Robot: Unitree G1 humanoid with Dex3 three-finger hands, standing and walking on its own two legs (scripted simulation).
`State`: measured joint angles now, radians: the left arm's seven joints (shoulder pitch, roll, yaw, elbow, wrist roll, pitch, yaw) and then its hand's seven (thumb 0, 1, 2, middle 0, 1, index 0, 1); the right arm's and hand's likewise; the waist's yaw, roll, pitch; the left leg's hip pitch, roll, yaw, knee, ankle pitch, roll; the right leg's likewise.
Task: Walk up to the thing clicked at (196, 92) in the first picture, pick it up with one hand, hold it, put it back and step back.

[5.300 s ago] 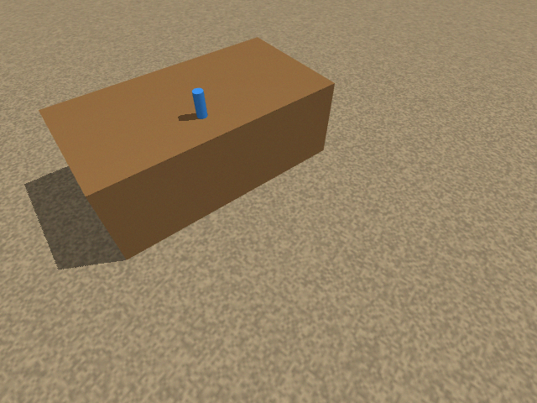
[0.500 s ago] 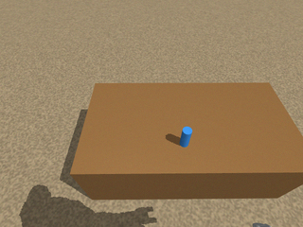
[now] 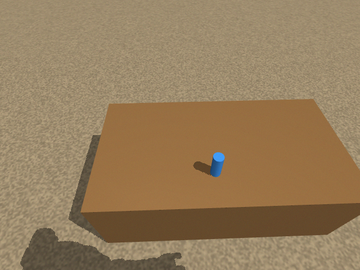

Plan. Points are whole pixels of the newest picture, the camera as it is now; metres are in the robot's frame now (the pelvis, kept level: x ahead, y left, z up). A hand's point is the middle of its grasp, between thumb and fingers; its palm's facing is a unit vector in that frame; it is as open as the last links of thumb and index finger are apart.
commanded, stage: stand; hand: right
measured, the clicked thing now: (217, 165) +0.55 -0.15 -0.30
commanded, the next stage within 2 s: none
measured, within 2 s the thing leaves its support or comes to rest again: neither
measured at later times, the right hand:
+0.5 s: hand out of the picture +0.05 -0.26 -0.16, palm faces -0.03 +0.94 -0.33, open 7.4 cm
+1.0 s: hand out of the picture +0.06 -0.26 -0.16, palm faces -0.03 +0.94 -0.33, open 7.4 cm
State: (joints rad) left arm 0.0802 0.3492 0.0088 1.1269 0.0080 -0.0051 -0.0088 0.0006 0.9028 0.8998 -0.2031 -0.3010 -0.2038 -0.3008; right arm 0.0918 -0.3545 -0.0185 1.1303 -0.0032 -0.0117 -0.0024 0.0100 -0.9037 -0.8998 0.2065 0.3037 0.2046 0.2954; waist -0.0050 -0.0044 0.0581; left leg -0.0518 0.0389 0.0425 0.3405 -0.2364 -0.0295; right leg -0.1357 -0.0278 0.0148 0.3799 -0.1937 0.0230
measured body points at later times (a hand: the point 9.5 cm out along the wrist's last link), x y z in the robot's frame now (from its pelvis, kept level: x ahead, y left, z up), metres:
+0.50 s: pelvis -0.02 -0.01 +0.00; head -0.01 -0.01 +0.45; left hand +0.05 +0.30 -0.13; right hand +0.05 -0.31 -0.13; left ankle -0.03 +0.14 -0.75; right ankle +0.01 -0.13 -0.75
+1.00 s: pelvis -0.01 -0.01 +0.00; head +0.00 -0.01 +0.45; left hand +0.06 +0.30 -0.13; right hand +0.06 -0.31 -0.13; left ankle -0.03 +0.14 -0.75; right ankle +0.01 -0.13 -0.75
